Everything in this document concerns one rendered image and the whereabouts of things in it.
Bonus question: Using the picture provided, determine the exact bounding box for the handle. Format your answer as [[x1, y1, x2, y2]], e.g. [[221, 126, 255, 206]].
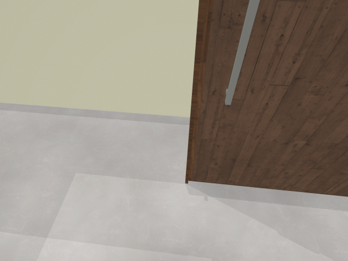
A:
[[225, 0, 260, 105]]

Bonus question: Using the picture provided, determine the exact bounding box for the wardrobe door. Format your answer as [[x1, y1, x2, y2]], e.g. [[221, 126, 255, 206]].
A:
[[191, 0, 348, 196]]

